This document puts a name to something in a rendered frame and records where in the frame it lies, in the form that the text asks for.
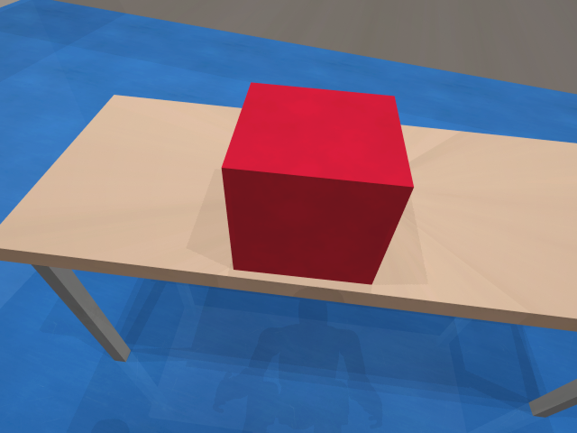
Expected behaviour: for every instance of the carton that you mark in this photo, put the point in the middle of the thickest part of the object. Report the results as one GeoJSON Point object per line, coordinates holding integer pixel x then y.
{"type": "Point", "coordinates": [315, 182]}

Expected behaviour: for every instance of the table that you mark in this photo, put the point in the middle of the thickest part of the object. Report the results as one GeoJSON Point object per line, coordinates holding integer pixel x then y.
{"type": "Point", "coordinates": [489, 231]}

